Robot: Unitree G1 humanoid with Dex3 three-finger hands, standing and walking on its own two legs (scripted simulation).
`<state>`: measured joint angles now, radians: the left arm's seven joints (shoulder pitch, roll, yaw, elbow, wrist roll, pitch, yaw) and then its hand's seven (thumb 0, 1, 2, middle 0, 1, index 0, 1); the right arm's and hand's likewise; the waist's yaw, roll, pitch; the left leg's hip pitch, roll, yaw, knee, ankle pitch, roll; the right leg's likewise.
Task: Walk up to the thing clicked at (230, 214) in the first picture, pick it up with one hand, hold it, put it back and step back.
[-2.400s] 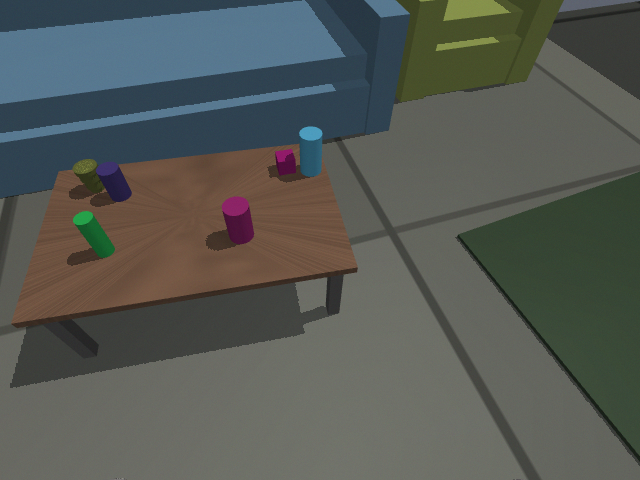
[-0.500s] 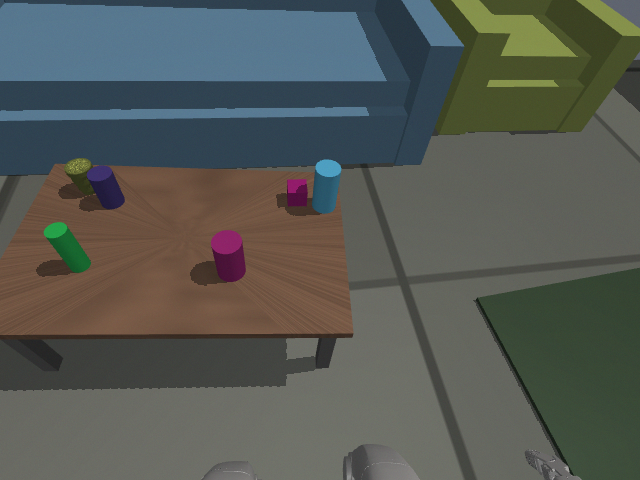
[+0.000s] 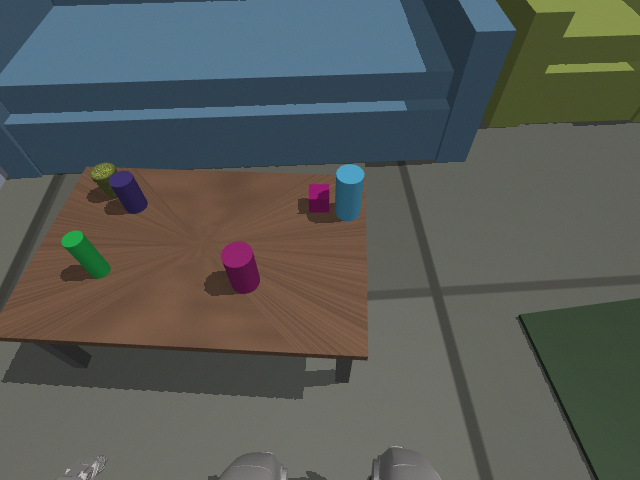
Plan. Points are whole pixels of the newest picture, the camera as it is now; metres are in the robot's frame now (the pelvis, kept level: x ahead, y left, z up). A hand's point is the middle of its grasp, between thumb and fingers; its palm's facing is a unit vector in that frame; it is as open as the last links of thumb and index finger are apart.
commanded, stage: walk up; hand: left
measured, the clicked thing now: (241, 268) +0.59 +0.22 -0.36
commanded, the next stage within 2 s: stand in 1.22 s
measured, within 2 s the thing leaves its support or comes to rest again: neither
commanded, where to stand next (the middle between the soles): +0.09 +0.03 m, yaw -2 degrees
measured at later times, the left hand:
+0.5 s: hand out of the picture +0.10 +0.29 -0.13, palm faces -0.03 -0.92 -0.39, open 7.4 cm
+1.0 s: hand out of the picture +0.11 +0.27 -0.12, palm faces -0.06 -0.93 -0.37, open 7.4 cm
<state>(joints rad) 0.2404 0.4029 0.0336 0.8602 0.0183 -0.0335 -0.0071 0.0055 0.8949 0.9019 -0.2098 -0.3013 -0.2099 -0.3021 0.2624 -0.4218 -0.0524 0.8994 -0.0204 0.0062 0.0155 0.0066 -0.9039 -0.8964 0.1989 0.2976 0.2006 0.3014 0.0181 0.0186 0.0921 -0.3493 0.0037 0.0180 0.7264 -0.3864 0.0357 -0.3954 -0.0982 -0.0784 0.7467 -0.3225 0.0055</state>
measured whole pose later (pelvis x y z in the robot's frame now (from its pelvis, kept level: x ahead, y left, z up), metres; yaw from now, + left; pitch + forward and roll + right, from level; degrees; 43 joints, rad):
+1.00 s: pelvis +0.02 +0.02 +0.03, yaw -2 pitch -2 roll +0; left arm 0.10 0.36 0.00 1.13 0.01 -0.03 0.00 0.01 0.90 0.90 -0.21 -0.30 -0.21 -0.30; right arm 0.10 -0.37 -0.03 1.12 -0.01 0.02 0.02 0.01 -0.90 -0.90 0.20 0.30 0.20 0.30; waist 0.00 0.01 0.06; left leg -0.13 0.01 0.05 0.37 -0.21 0.01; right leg -0.16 -0.04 0.01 0.37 -0.17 0.03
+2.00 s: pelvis +0.04 +0.00 +0.04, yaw -1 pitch -2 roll +0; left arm 0.10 0.35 0.00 1.14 0.01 -0.01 0.00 0.01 0.90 0.90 -0.21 -0.30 -0.21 -0.30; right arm 0.08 -0.35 -0.01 1.15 -0.01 -0.01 0.00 0.01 -0.90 -0.90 0.20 0.30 0.20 0.30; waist -0.01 0.01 0.05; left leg -0.06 0.03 0.04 0.29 -0.19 -0.02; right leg -0.10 -0.02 -0.02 0.30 -0.16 0.01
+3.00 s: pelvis +0.04 +0.00 +0.04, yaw -1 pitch -1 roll +0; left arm 0.11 0.35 0.00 1.13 0.01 -0.01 -0.01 0.01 0.90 0.90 -0.21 -0.30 -0.21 -0.30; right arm 0.11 -0.35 0.00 1.14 -0.01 -0.01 0.00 0.01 -0.90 -0.90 0.20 0.30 0.20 0.30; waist 0.00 0.00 0.04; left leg -0.07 0.03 0.03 0.28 -0.19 -0.02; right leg -0.11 -0.02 -0.02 0.31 -0.17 0.01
